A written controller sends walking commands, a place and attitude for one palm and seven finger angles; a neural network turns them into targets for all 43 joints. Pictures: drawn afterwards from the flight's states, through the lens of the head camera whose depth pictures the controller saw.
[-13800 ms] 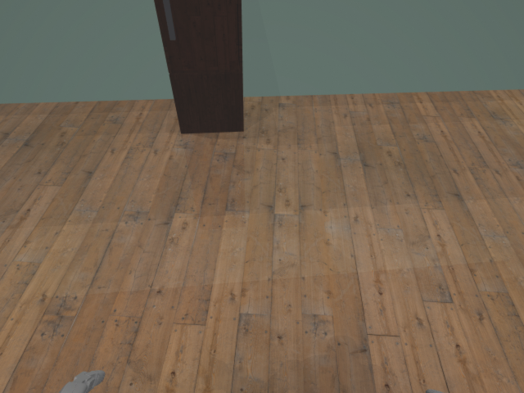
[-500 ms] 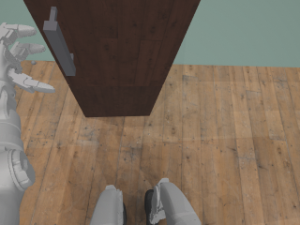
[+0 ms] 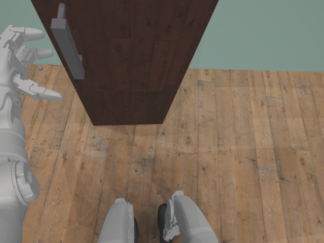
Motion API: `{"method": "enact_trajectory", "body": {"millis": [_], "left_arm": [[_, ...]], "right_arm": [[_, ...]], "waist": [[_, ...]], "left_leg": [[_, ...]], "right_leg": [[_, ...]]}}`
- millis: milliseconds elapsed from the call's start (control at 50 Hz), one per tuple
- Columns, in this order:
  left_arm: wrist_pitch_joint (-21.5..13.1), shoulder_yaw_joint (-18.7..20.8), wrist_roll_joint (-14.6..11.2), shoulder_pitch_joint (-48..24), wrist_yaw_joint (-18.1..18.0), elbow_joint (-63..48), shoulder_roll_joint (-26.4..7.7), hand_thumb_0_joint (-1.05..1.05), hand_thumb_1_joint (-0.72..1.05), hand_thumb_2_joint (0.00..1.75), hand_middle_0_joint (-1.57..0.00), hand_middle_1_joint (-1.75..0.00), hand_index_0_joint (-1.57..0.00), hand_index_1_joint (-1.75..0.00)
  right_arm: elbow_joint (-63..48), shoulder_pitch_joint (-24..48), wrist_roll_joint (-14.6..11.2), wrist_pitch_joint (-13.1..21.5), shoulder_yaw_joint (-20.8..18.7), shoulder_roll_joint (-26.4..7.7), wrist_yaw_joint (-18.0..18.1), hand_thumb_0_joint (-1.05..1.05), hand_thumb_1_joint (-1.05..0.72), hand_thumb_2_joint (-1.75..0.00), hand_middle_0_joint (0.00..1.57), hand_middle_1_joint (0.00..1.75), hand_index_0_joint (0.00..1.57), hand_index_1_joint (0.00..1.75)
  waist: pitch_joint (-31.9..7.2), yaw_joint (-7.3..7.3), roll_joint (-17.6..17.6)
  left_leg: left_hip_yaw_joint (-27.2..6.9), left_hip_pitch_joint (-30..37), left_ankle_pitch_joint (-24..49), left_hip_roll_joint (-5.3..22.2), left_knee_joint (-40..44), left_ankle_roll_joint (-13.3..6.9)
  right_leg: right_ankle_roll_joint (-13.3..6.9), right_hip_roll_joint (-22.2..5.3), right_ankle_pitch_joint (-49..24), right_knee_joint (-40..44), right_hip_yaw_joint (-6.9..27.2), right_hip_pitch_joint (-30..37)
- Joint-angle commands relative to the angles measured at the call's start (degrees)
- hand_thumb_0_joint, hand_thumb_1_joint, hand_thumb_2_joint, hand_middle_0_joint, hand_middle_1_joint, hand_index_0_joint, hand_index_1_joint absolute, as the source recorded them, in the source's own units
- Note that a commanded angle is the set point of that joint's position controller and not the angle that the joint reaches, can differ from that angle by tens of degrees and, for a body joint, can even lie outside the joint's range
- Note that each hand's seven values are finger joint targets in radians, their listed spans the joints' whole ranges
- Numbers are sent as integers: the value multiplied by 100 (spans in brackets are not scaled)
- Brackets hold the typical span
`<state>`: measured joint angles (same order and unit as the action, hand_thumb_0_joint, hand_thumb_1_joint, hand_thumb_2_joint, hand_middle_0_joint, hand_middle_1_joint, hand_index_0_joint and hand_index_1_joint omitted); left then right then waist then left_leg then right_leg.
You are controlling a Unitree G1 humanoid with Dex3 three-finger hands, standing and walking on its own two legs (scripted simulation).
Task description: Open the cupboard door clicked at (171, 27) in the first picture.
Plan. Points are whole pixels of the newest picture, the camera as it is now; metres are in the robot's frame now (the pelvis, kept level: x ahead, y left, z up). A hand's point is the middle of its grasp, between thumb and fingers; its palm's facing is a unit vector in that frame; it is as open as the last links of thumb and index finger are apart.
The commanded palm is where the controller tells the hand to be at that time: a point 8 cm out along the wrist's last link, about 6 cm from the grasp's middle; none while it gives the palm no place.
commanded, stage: slide the fingers in behind the handle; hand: left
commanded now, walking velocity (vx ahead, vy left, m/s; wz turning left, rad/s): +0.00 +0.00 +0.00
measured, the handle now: (71, 45) +0.56 +0.19 +0.03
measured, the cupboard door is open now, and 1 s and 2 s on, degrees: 0 0 1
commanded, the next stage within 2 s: close the thumb around the handle in 1.62 s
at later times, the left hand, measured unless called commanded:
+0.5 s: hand (61, 66) +0.50 +0.21 +0.04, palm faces +0.03 -1.00 -0.03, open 14.0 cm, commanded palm +0.48 +0.23 +0.03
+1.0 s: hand (79, 66) +0.51 +0.17 +0.03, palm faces +0.01 -1.00 -0.01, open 14.0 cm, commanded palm +0.49 +0.20 +0.03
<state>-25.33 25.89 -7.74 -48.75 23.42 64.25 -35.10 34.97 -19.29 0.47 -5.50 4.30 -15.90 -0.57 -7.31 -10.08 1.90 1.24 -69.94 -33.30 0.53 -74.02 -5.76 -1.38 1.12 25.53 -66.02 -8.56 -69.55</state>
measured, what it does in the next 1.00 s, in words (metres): stands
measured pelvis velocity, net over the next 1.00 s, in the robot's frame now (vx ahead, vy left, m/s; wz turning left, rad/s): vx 0.00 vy -0.02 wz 0.01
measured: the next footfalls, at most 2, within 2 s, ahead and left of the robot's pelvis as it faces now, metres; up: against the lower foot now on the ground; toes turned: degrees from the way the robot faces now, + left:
none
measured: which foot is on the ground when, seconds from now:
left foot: down 0.00-1.00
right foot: down 0.00-1.00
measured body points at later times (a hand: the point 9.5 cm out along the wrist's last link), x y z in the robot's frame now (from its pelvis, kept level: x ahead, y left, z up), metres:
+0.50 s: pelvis +0.00 +0.00 +0.00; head +0.16 +0.03 +0.42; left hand +0.49 +0.26 +0.04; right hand +0.02 -0.27 -0.10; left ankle +0.00 +0.05 -0.62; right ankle +0.05 -0.12 -0.62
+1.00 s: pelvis +0.00 -0.02 +0.00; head +0.17 +0.01 +0.42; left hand +0.50 +0.22 +0.03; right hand +0.03 -0.29 -0.11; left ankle +0.00 +0.05 -0.62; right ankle +0.05 -0.12 -0.62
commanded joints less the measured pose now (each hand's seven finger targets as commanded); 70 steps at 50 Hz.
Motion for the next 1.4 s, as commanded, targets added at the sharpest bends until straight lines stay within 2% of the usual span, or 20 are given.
{"method": "enact_trajectory", "body": {"millis": [0, 80, 140, 180, 220, 260, 320, 400, 520, 580, 660, 720, 780, 840, 880, 920, 1040, 1180, 1280, 1380], "left_arm": [[-349, 341, 16, -2296, -208, -874, -1708, 0, -50, 30, -30, -120, -30, -120], [-525, 60, 104, -2256, -343, -1343, -1355, 0, -50, 30, -30, -120, -30, -120], [-565, -93, 56, -2256, -399, -1439, -1056, 0, -50, 30, -30, -120, -30, -120], [-489, -160, -6, -2086, -430, -1163, -855, 0, -50, 30, -30, -120, -30, -120], [-373, 81, 0, -1953, -495, -928, -1086, 0, -50, 30, -30, -120, -30, -120], [-381, 0, 52, -2130, -595, -1058, -1019, 0, -50, 30, -30, -120, -30, -120], [-592, -99, 130, -2167, -741, -1474, -913, 0, -50, 30, -30, -120, -30, -120], [-723, -57, 143, -2189, -874, -1229, -865, 0, -50, 30, -30, -120, -30, -120], [-743, -304, 160, -2163, -835, -1152, -581, 0, -50, 30, -30, -120, -30, -120], [-685, -166, 107, -2061, -845, -969, -698, 0, -50, 30, -30, -120, -30, -120], [-632, -65, 155, -2250, -920, -857, -881, 0, -50, 30, -30, -120, -30, -120], [-824, -186, 189, -2599, -942, -1322, -800, 0, -50, 30, -30, -120, -30, -120], [-903, -271, 151, -2439, -938, -1330, -627, 0, -50, 30, -30, -120, -30, -120], [-744, -469, 127, -2302, -911, -1071, -331, 0, -50, 30, -30, -120, -30, -120], [-619, -229, 102, -2160, -960, -945, -546, 0, -50, 30, -30, -120, -30, -120], [-541, -148, 141, -2099, -1022, -925, -663, 0, -50, 30, -30, -120, -30, -120], [-839, -209, 181, -2277, -1214, -1483, -534, 0, -50, 30, -30, -120, -30, -120], [-832, -511, 179, -2041, -1208, -1272, -61, 0, -50, 30, -30, -120, -30, -120], [-840, -342, 173, -2025, -1212, -1228, -292, 0, -50, 30, -30, -120, -30, -120], [-891, -506, 141, -2017, -1178, -1315, -76, 0, -50, 30, -30, -120, -30, -120]], "right_arm": [[-218, -1085, 30, 64, -456, -1246, 107, 0, -90, -90, 20, 30, 20, 30], [-286, -1094, 63, 59, -490, -1187, 36, 0, -90, -90, 20, 30, 20, 30], [-238, -1115, 79, 28, -530, -1168, -9, 0, -90, -90, 20, 30, 20, 30], [-239, -1125, 62, 7, -529, -1172, -12, 0, -90, -90, 20, 30, 20, 30], [-249, -1132, 43, -28, -522, -1197, 5, 0, -90, -90, 20, 30, 20, 30], [-280, -1093, 41, -25, -510, -1158, 5, 0, -90, -90, 20, 30, 20, 30], [-294, -1071, 76, -13, -530, -1110, -39, 0, -90, -90, 20, 30, 20, 30], [-260, -1065, 89, -11, -523, -1088, -38, 0, -90, -90, 20, 30, 20, 30], [-236, -1020, 81, -6, -538, -1065, -49, 0, -90, -90, 20, 30, 20, 30], [-265, -1013, 71, -11, -516, -1063, -30, 0, -90, -90, 20, 30, 20, 30], [-324, -925, 47, 28, -463, -1023, 6, 0, -90, -90, 20, 30, 20, 30], [-300, -929, 88, 81, -492, -1015, -9, 0, -90, -90, 20, 30, 20, 30], [-262, -976, 104, 98, -536, -1022, -21, 0, -90, -90, 20, 30, 20, 30], [-199, -953, 83, 64, -538, -1014, -43, 0, -90, -90, 20, 30, 20, 30], [-239, -1006, 72, 53, -535, -1041, -22, 0, -90, -90, 20, 30, 20, 30], [-301, -968, 57, 31, -511, -1013, -18, 0, -90, -90, 20, 30, 20, 30], [-323, -965, 107, 87, -535, -939, -62, 0, -90, -90, 20, 30, 20, 30], [-286, -965, 95, 92, -569, -918, -100, 0, -90, -90, 20, 30, 20, 30], [-244, -996, 106, 83, -565, -951, -83, 0, -90, -90, 20, 30, 20, 30], [-277, -936, 94, 73, -572, -936, -99, 0, -90, -90, 20, 30, 20, 30]], "waist": [[-2912, -136, 1117], [-3226, -50, 1607], [-3292, -107, 1437], [-3067, -158, 1199], [-2931, -101, 891], [-2884, -112, 930], [-3148, -28, 1368], [-2961, -125, 910], [-3056, -109, 1133], [-2922, -127, 663], [-2716, -142, 561], [-3216, -142, 1058], [-3491, -171, 965], [-3176, -217, 934], [-3096, -169, 637], [-3134, -91, 687], [-3438, -73, 802], [-3169, -147, 656], [-3184, -86, 661], [-3135, -69, 853]], "left_leg": [[-1083, 2690, 3076, 214, 947, 648], [-1278, 3463, 3823, 318, 991, 816], [-1359, 3609, 3906, 359, 1004, 845], [-1345, 3427, 3747, 352, 1032, 796], [-1177, 2934, 3367, 282, 1057, 714], [-1143, 2860, 3174, 252, 1110, 693], [-1195, 3353, 3657, 295, 1089, 812], [-1058, 2896, 3230, 236, 1035, 691], [-1036, 3027, 3309, 223, 1033, 700], [-867, 2470, 2916, 147, 989, 538], [-666, 1762, 2216, 58, 963, 392], [-741, 2313, 2631, 77, 886, 461], [-823, 2626, 3062, 113, 823, 506], [-783, 2508, 2923, 123, 857, 494], [-702, 2173, 2761, 86, 859, 417], [-630, 1980, 2689, 51, 880, 410], [-637, 2230, 2957, 62, 848, 434], [-618, 2260, 2856, 66, 926, 426], [-605, 2191, 2845, 49, 915, 431], [-680, 2514, 3075, 88, 963, 502]], "right_leg": [[-27, 146, -1007, 377, 467, 871], [-54, 140, -1058, 325, 417, 559], [-20, 147, -1090, 377, 393, 592], [-16, 146, -1074, 407, 381, 574], [-5, 148, -1074, 430, 409, 897], [-7, 134, -1036, 444, 427, 954], [-30, 138, -1119, 416, 442, 814], [-11, 156, -1162, 442, 497, 1084], [-28, 136, -1202, 439, 507, 1047], [-23, 143, -1375, 469, 591, 1479], [1, 119, -1245, 517, 745, 1802], [-20, 113, -1404, 412, 727, 1616], [-23, 127, -1624, 348, 681, 1561], [1, 114, -1543, 424, 660, 1473], [4, 110, -1649, 441, 712, 1767], [6, 93, -1714, 443, 753, 1944], [0, 108, -1952, 393, 783, 2058], [-4, 113, -1868, 463, 751, 1949], [-17, 110, -1905, 438, 771, 2017], [-32, 114, -1786, 419, 696, 1727]]}}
